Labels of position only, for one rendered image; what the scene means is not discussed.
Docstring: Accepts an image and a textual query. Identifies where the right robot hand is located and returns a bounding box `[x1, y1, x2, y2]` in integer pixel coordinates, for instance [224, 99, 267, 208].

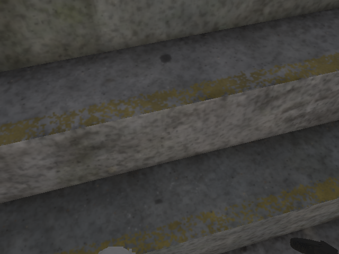
[290, 238, 338, 254]

